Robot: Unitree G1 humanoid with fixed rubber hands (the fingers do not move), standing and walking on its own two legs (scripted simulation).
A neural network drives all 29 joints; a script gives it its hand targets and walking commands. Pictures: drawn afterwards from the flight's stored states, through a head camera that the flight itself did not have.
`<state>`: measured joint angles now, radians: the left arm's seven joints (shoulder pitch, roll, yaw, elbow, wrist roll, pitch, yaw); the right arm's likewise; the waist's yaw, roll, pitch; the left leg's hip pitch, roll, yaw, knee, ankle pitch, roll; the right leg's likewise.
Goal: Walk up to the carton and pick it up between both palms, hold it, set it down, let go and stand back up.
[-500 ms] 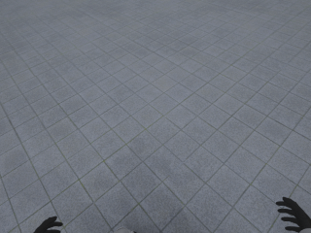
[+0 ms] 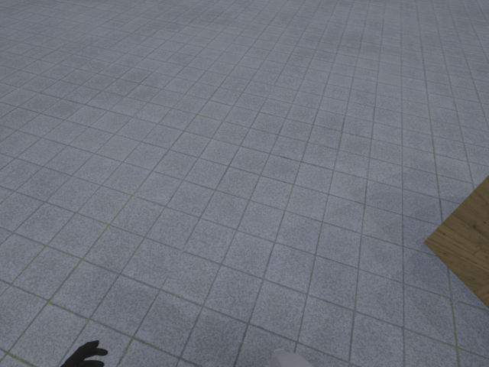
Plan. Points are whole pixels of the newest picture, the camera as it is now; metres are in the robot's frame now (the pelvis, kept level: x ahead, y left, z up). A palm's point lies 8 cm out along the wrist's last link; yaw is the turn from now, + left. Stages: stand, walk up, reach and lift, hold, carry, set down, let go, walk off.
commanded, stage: walk up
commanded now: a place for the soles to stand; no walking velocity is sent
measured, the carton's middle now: out of the picture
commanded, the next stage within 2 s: none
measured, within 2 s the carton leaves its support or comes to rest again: neither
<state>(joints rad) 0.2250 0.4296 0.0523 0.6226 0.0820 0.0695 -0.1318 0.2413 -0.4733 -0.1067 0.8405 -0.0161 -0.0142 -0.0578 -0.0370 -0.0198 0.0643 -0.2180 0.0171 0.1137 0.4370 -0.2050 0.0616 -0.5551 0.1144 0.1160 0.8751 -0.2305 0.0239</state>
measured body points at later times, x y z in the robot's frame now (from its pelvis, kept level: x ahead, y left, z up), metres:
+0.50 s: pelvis -0.06 -0.13 -0.01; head -0.05 -0.16 +0.43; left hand +0.17 +0.16 -0.07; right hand -0.13 -0.48 -0.12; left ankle +0.04 -0.02 -0.69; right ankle -0.04 -0.24 -0.74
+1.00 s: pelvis -0.04 -0.20 -0.01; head +0.00 -0.18 +0.44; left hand +0.27 -0.05 -0.12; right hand -0.24 -0.52 -0.05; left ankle +0.06 -0.09 -0.74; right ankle -0.13 -0.39 -0.69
